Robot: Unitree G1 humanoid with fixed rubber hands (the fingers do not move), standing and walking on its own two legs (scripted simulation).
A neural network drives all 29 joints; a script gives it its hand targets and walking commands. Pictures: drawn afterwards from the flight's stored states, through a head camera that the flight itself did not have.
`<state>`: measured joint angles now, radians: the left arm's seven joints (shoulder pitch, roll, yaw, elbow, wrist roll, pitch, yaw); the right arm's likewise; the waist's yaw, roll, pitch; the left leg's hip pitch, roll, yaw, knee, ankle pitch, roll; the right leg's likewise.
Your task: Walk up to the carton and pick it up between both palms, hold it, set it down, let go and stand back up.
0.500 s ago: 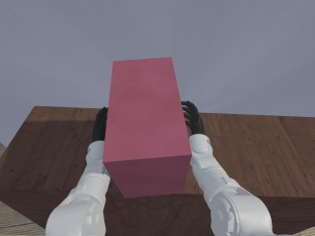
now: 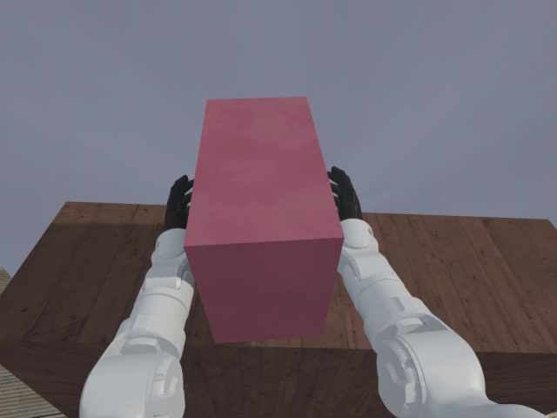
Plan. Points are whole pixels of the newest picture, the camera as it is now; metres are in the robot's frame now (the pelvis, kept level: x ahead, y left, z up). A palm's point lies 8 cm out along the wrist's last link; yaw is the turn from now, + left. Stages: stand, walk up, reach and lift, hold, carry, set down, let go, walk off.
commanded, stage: reach and lift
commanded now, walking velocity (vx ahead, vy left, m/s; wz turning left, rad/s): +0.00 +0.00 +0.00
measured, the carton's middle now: (263, 214) +0.42 +0.06 +0.10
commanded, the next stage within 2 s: hold in 1.46 s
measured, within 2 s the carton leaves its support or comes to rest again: neither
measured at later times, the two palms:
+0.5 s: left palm (187, 191) +0.38 +0.16 +0.18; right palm (379, 187) +0.37 -0.10 +0.20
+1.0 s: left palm (188, 180) +0.38 +0.16 +0.19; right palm (380, 178) +0.38 -0.10 +0.21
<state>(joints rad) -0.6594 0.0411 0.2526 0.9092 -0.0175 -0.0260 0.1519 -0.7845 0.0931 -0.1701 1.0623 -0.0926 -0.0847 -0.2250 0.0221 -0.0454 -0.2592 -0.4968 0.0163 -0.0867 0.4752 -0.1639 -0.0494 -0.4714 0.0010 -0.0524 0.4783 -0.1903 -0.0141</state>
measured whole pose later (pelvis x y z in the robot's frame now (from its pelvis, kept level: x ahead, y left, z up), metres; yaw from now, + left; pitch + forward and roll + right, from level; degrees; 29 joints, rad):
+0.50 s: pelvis -0.01 +0.00 +0.00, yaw +0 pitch +2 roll -1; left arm -0.74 0.05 0.23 0.67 0.10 0.41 0.15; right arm -0.89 0.07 -0.18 0.89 0.02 0.29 -0.23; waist -0.06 -0.05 -0.20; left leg -0.34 0.01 -0.09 0.48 -0.17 -0.04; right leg -0.31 0.00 -0.05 0.47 -0.19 -0.01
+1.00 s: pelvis -0.01 +0.00 +0.00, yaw +0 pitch +2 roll -1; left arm -0.80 0.05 0.27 0.64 0.11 0.49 0.15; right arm -0.94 0.05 -0.18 0.88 0.05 0.34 -0.23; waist -0.06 -0.05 -0.17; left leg -0.34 0.01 -0.09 0.48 -0.17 -0.04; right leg -0.30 0.00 -0.05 0.47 -0.19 -0.01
